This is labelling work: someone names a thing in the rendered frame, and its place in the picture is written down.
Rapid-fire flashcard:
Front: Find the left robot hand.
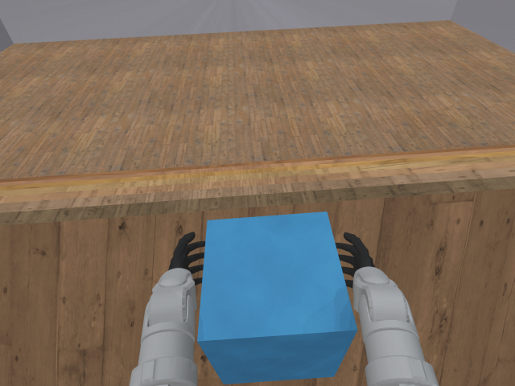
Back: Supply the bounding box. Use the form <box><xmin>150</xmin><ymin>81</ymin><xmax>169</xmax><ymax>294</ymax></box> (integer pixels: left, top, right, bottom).
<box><xmin>168</xmin><ymin>232</ymin><xmax>205</xmax><ymax>285</ymax></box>

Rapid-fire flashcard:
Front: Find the right robot hand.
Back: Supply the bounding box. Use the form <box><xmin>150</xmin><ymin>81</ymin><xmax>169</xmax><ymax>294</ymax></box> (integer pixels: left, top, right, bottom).
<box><xmin>336</xmin><ymin>232</ymin><xmax>375</xmax><ymax>288</ymax></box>

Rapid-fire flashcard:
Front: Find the carton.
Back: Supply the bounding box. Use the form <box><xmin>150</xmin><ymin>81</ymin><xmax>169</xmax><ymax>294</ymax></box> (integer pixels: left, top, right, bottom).
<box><xmin>197</xmin><ymin>211</ymin><xmax>357</xmax><ymax>384</ymax></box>

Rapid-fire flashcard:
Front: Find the left robot forearm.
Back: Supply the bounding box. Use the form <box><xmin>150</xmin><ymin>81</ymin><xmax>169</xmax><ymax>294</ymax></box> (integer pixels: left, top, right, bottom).
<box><xmin>130</xmin><ymin>268</ymin><xmax>197</xmax><ymax>386</ymax></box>

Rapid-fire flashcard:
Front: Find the right robot forearm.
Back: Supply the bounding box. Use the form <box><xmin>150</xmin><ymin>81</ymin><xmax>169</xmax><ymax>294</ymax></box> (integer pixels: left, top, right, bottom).
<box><xmin>353</xmin><ymin>267</ymin><xmax>439</xmax><ymax>386</ymax></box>

